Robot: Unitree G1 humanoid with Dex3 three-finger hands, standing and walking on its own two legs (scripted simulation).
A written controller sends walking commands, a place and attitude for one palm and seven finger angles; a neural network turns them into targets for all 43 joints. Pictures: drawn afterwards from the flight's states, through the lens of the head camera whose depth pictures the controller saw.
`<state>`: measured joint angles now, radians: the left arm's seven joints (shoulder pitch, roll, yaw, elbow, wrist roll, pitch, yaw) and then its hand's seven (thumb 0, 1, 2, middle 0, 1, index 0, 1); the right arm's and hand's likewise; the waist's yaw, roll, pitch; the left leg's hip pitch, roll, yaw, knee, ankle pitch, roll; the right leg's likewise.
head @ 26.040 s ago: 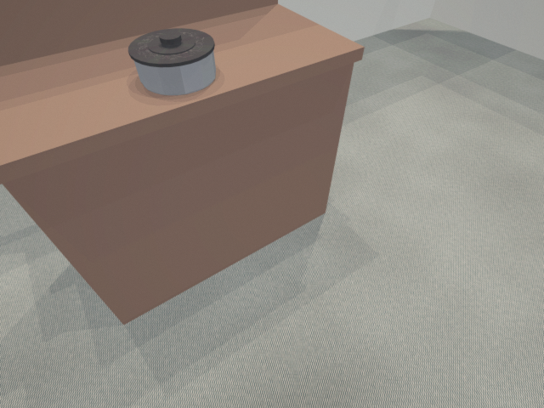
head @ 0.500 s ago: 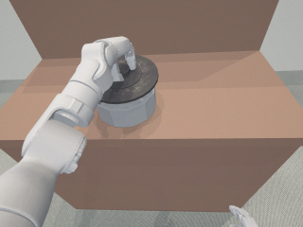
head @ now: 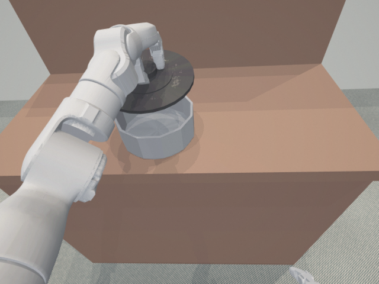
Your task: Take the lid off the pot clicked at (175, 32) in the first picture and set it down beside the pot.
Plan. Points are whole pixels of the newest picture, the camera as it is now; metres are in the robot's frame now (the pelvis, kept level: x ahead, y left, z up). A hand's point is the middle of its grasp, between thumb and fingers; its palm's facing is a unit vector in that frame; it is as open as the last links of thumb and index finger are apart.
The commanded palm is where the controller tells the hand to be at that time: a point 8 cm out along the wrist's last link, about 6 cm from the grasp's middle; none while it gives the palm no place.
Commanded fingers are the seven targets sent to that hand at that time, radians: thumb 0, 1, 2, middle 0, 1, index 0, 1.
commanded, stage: lift the lid straight up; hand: left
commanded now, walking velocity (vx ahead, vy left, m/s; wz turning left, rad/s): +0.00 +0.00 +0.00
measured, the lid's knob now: (144, 70) +0.49 +0.10 +0.23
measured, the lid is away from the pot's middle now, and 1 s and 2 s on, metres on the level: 0.00 0.02 0.15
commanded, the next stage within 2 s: move the lid sideways beside the pot in 0.72 s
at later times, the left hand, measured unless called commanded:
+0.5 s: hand (127, 49) +0.45 +0.11 +0.30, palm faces -0.18 -0.12 -0.98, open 7.9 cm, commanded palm +0.44 +0.11 +0.37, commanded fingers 0.00 0.63 1.05 -0.72 -1.01 -0.78 -1.02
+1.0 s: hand (136, 38) +0.47 +0.10 +0.30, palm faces -0.17 -0.11 -0.98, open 7.8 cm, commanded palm +0.45 +0.12 +0.37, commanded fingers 0.00 0.63 1.05 -0.72 -1.01 -0.78 -1.02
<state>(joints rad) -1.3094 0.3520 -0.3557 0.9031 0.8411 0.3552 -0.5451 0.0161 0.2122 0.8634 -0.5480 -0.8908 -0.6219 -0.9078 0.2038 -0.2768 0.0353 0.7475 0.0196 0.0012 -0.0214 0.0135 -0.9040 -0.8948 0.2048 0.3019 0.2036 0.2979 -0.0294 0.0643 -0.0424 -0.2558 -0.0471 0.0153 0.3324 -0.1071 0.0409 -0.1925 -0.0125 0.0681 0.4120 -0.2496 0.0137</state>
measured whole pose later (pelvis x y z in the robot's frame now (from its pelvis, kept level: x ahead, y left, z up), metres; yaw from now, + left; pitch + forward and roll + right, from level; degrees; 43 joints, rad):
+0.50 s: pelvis +0.00 +0.01 +0.00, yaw +0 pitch +2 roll +1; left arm -1.39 0.38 -0.34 0.88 0.85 0.39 -0.58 0.02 0.21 0.86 -0.55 -0.89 -0.63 -0.91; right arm 0.18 -0.28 0.04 0.72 0.02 0.00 -0.02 0.01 -0.90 -0.89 0.21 0.30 0.20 0.30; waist -0.01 0.06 -0.04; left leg -0.25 -0.05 0.01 0.32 -0.10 0.05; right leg -0.18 -0.02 0.06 0.39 -0.24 0.02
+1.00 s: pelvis +0.01 +0.01 +0.00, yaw +0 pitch +3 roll +1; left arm -1.43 0.37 -0.27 0.94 0.90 0.37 -0.57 0.02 0.20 0.86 -0.56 -0.89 -0.63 -0.91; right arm 0.20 -0.28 0.05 0.73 0.01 0.02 -0.01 0.01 -0.90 -0.89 0.21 0.30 0.20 0.30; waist -0.03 0.08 -0.06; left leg -0.25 -0.05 0.02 0.31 -0.11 0.05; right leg -0.19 -0.02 0.08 0.38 -0.25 0.02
